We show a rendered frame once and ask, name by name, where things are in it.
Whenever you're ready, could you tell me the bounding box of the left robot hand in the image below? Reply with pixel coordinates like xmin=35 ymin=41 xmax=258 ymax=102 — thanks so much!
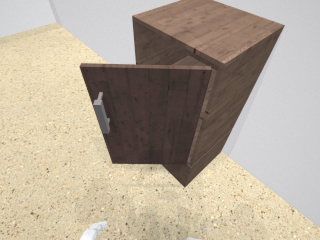
xmin=80 ymin=221 xmax=108 ymax=240

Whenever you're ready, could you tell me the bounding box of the cupboard door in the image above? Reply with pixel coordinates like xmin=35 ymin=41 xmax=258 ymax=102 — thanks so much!
xmin=79 ymin=63 xmax=212 ymax=165

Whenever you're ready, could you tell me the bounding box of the handle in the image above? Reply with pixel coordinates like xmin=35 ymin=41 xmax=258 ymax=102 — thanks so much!
xmin=93 ymin=92 xmax=110 ymax=134

